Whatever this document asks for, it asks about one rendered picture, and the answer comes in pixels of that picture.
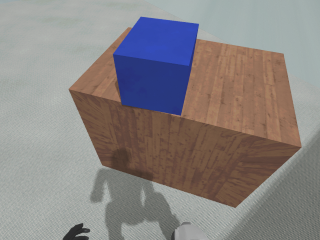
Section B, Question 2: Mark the carton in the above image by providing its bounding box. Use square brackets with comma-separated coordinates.
[113, 16, 199, 116]

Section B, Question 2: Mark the robot right shin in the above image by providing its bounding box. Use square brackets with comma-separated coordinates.
[179, 221, 191, 227]

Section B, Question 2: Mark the pedestal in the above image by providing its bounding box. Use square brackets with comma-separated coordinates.
[68, 27, 302, 208]

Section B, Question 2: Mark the right robot thigh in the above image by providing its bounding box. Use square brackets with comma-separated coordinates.
[174, 224, 209, 240]

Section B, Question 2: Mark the left robot hand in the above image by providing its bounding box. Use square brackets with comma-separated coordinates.
[62, 223, 90, 240]

